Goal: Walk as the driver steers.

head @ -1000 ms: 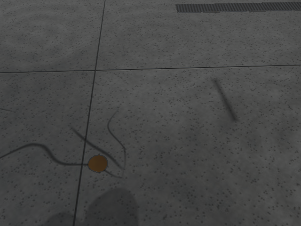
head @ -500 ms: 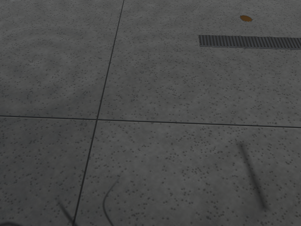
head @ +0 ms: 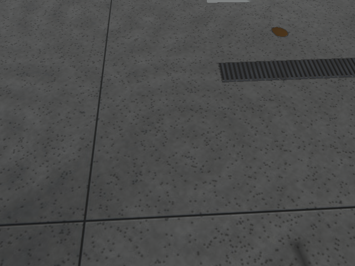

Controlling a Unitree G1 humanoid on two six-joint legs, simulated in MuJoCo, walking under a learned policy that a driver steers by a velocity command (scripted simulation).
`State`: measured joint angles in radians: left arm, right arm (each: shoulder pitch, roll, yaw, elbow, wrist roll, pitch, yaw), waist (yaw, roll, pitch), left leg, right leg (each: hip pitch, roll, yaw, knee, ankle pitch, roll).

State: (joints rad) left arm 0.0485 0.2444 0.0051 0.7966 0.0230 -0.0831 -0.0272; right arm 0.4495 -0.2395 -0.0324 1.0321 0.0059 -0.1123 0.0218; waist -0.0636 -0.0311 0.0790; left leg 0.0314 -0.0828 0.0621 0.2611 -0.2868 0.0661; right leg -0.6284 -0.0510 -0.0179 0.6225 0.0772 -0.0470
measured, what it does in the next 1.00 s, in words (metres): walks ahead: right foot, then left foot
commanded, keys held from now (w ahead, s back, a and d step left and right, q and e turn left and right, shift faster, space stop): shift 1.00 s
